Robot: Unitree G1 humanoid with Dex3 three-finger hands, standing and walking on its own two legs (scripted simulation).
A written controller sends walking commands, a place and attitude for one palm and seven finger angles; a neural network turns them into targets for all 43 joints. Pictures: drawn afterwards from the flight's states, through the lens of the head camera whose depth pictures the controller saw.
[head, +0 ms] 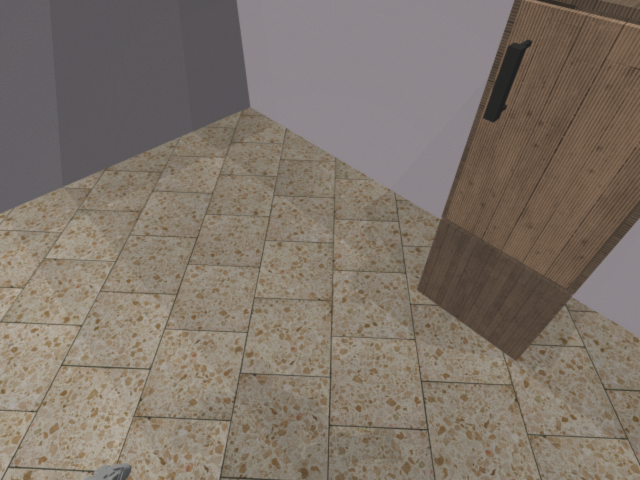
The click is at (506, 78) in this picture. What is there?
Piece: cupboard door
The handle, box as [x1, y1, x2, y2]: [483, 40, 531, 122]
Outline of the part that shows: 530,40 526,40 520,44 513,43 508,46 484,113 484,118 493,122 498,118 500,112 505,108 505,99 525,48 530,45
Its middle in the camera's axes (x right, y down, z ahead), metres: +0.40 -0.33 +0.82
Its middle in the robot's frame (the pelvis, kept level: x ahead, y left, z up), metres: +0.86 -0.36 +0.11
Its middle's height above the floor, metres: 0.88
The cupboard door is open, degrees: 0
